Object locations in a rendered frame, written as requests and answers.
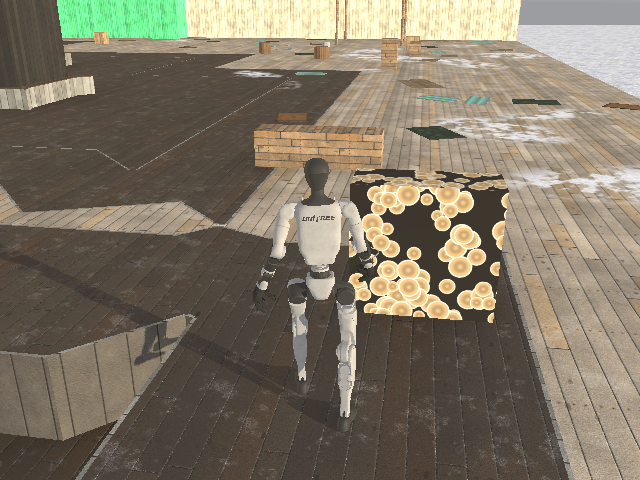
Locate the right robot hand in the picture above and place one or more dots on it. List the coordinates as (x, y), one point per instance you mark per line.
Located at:
(367, 276)

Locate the robot right upper arm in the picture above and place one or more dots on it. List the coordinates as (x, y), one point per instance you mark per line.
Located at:
(350, 211)

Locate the robot torso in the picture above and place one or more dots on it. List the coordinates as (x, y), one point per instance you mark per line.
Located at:
(319, 238)

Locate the robot right forearm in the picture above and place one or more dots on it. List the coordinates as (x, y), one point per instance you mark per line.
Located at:
(366, 257)

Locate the robot left forearm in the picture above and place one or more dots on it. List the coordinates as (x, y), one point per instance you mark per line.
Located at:
(268, 270)

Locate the robot left upper arm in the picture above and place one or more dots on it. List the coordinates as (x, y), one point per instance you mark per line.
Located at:
(286, 212)

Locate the left robot hand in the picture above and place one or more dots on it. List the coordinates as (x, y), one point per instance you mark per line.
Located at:
(258, 298)

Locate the robot right foot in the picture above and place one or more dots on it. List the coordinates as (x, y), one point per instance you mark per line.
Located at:
(343, 423)

